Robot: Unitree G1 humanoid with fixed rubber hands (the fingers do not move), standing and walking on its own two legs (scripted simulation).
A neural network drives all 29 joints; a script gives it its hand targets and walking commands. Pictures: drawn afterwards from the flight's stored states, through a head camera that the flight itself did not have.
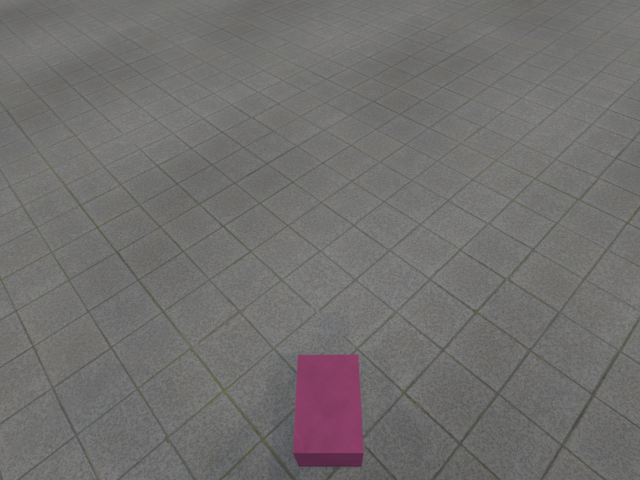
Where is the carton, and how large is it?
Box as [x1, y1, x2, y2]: [293, 354, 363, 466]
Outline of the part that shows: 357,354 298,355 293,453 299,466 361,466 363,448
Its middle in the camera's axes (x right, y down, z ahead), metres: +0.02 +0.47 +1.11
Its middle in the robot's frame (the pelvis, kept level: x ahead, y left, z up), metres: +0.43 +0.01 -0.68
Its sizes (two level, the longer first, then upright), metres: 0.256 0.175 0.163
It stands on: the floor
